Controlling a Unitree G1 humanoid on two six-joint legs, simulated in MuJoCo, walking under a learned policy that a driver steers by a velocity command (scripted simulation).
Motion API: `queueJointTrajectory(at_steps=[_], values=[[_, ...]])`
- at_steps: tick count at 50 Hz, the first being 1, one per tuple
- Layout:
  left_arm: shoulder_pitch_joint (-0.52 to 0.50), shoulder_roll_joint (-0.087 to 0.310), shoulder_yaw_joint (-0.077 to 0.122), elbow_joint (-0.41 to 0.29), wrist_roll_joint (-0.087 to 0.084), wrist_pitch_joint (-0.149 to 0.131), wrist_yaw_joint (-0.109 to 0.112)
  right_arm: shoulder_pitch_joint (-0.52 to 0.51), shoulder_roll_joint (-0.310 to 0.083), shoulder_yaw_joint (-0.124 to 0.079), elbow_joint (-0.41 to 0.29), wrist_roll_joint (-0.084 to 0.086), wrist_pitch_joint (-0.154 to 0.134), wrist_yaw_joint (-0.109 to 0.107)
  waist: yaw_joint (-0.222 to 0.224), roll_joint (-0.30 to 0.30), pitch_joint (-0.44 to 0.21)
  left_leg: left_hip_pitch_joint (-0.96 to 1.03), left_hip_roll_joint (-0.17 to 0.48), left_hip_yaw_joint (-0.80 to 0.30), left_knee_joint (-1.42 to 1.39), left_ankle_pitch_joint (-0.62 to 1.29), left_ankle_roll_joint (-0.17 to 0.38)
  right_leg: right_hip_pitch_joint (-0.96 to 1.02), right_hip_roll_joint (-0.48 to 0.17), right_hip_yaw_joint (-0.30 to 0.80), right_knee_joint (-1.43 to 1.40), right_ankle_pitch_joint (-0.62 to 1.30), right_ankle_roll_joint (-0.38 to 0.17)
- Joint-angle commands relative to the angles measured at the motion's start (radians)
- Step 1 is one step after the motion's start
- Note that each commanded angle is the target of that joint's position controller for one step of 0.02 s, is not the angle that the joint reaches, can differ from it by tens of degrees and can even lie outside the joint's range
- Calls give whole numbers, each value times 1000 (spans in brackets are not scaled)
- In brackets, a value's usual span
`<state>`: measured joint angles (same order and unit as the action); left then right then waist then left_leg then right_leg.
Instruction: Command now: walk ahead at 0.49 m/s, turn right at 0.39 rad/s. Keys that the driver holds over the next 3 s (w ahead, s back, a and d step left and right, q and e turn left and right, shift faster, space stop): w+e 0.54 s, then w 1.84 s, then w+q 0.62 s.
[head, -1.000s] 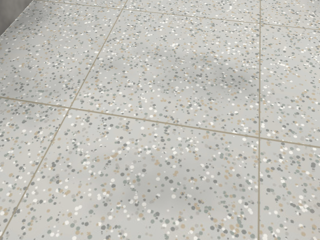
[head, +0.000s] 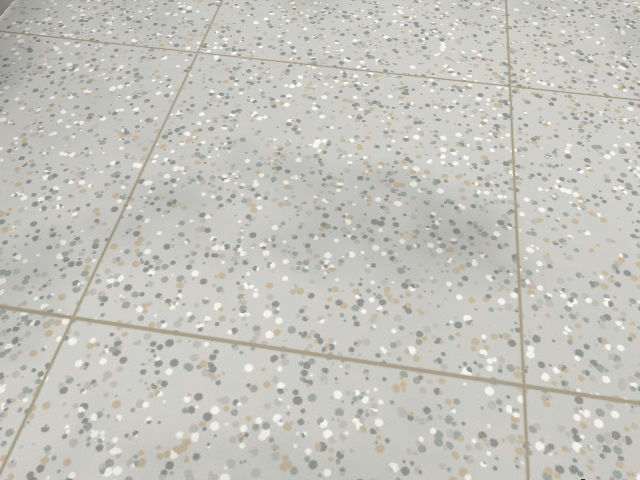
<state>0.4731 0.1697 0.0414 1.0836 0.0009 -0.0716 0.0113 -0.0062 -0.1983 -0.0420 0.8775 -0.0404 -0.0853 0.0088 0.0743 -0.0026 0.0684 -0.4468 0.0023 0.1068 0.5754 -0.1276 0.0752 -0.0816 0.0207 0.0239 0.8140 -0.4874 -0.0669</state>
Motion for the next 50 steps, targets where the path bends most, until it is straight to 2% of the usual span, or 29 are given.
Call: queueJointTrajectory(at_steps=[1, 2, 3, 4, 6, 7, 9, 13, 15, 18, 19, 21, 22, 23, 24, 25, 26, 27, 28, 29, 30, 31, 33, 36, 40, 46, 48, 50], values=[[-16, 118, 34, -83, 6, 0, -2, 253, -150, -45, 24, 14, 11, -9, -118, 60, -154, 525, 391, -559, -338, -312, 124, -534, -58, 42, 455, 113, -44], [-54, 89, 32, -91, 9, 0, -7, 209, -107, -34, 21, 13, 2, -7, -99, 44, -79, 409, 345, -431, -373, -198, 101, -508, -89, 37, 417, 173, -41], [-70, 83, 36, -93, 20, 9, -14, 205, -88, -28, 28, 14, -5, -12, -82, 64, -52, 346, 307, -338, -388, -122, 79, -480, -106, 34, 387, 195, -36], [-64, 75, 38, -97, 29, 24, -22, 214, -70, -22, 42, 18, -11, -18, -60, 81, -41, 305, 280, -263, -399, -55, 63, -455, -116, 28, 369, 205, -28], [-87, 56, 40, -114, 31, 45, -33, 268, -65, -20, 63, 24, -30, -21, -47, 82, -44, 301, 275, -186, -410, 54, 63, -465, -119, 14, 353, 230, -20], [-119, 51, 39, -129, 32, 53, -38, 285, -73, -22, 70, 29, -36, -22, -43, 81, -32, 305, 273, -149, -420, 85, 64, -498, -125, 7, 341, 258, -16], [-195, 53, 37, -161, 34, 63, -47, 315, -84, -24, 78, 26, -41, -25, -47, 74, -13, 319, 269, -89, -435, 117, 66, -567, -135, -6, 305, 330, -7], [-359, 53, 24, -229, 29, 61, -66, 352, -87, -19, 88, 22, -42, -26, -66, 64, 29, 328, 234, 30, -442, 211, 58, -583, -123, -54, 74, 472, 5], [-434, 50, 14, -259, 29, 59, -74, 380, -108, -22, 93, 23, -42, -30, -84, 65, 37, 354, 240, 72, -440, 273, 53, -544, -107, -102, -43, 505, -4], [-503, 67, 12, -293, 34, 58, -79, 435, -133, -29, 109, 21, -30, -37, -103, 62, 44, 464, 268, 114, -404, 379, 48, -530, -87, -147, -135, 462, -34], [-508, 74, 14, -299, 36, 57, -79, 443, -138, -30, 112, 20, -23, -40, -100, 66, 39, 502, 274, 131, -371, 464, 45, -516, -72, -159, -157, 427, -48], [-472, 93, 22, -296, 39, 59, -73, 442, -164, -37, 112, 17, -9, -46, -77, 92, 4, 559, 280, 164, -251, 751, 36, -439, -13, -196, -176, 325, -85], [-416, 107, 29, -284, 40, 59, -68, 440, -181, -42, 111, 16, 1, -47, -52, 105, -28, 575, 283, 174, -149, 869, 35, -376, 22, -209, -185, 265, -106], [-327, 126, 41, -260, 39, 54, -62, 437, -196, -47, 106, 16, 14, -45, -19, 108, -80, 569, 284, 175, 1, 897, 35, -280, 57, -211, -215, 227, -130], [-184, 156, 59, -216, 46, 45, -51, 425, -201, -48, 94, 20, 23, -40, 45, 73, -157, 479, 272, 189, 226, 779, 13, -83, 80, -187, -301, 257, -161], [-62, 250, 90, -191, 57, 40, -36, 422, -166, -40, 60, 20, 23, -35, 89, -30, -253, 245, 237, 185, 535, 378, -20, 160, -105, 70, -344, 146, -217], [-117, 346, 110, -221, 37, 53, -31, 405, -92, -32, -25, 34, 11, -12, 13, -257, -308, -202, -12, 80, 898, -415, -87, 402, -355, 651, -491, 132, -373], [-101, 330, 104, -223, 21, 67, -25, 267, -165, -42, -57, 25, -4, -7, 50, -54, -257, -316, 28, -105, 903, -345, -76, 358, -351, 628, -557, 213, -350], [-153, 280, 89, -215, 16, 65, -15, 247, -138, -33, -64, 40, -17, -2, 11, -17, -152, -324, 79, -116, 836, -239, -63, 248, -340, 475, -559, 304, -317], [-198, 218, 74, -213, 15, 55, -14, 288, -128, -30, -37, 41, -21, -6, -42, 51, -82, -248, 114, -117, 726, -190, -61, 113, -295, 374, -574, 457, -269], [-231, 188, 63, -213, 10, 42, -9, 298, -121, -30, -29, 22, -8, -7, -77, 55, -63, -182, 136, -125, 656, -182, -66, 37, -245, 290, -582, 547, -235], [-250, 165, 53, -215, 7, 28, -7, 333, -110, -27, -14, 2, 13, -6, -101, 39, -71, -115, 144, -126, 615, -171, -75, -11, -212, 234, -592, 600, -217], [-210, 166, 46, -194, -1, 2, -10, 338, -98, -26, -13, -8, 43, 4, -111, 17, -72, -87, 138, -108, 558, -157, -89, -41, -181, 183, -612, 688, -208], [-136, 193, 48, -167, -2, -10, -13, 238, -99, -25, -44, -1, 57, 13, -84, -11, -31, -165, 143, -87, 440, -46, -101, -25, -159, 141, -649, 714, -175], [-64, 187, 39, -147, 1, -10, -14, 100, -107, -23, -88, 9, 58, 18, -37, -39, -8, -245, 127, -72, 279, 87, -96, 64, -148, 118, -656, 751, -120], [21, 182, 24, -106, 16, -11, 0, -61, -95, -5, -147, 15, 47, 24, 10, -56, 31, -250, 66, -29, 74, 125, -52, 197, -178, 101, -638, 844, -118], [19, 196, 23, -96, 22, -11, 8, -63, -102, -5, -159, 17, 39, 24, -7, -63, 37, -207, 42, -24, 20, 74, -20, 233, -202, 96, -609, 941, -120], [-26, 218, 25, -97, 26, -15, 14, 45, -122, -14, -131, 20, 32, 13, -70, -82, -11, -39, -14, -8, -20, -11, 20, 231, -206, 72, -502, 1209, -100]])
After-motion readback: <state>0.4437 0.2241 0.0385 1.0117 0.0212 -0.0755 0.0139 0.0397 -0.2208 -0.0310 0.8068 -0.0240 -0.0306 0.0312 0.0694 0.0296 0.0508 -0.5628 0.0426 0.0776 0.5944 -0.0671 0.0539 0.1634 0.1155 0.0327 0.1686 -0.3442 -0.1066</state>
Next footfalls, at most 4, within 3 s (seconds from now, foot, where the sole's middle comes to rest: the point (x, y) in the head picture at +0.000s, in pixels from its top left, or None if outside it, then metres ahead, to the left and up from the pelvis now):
0.48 right None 0.38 -0.13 -0.76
1.04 left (407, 343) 0.75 -0.12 -0.76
1.58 right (527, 281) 0.94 -0.41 -0.76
2.14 left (494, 176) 1.29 -0.37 -0.76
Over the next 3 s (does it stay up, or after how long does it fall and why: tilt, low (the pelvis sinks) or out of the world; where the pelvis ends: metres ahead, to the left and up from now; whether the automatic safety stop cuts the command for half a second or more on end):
stays up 1.50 -0.56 0.02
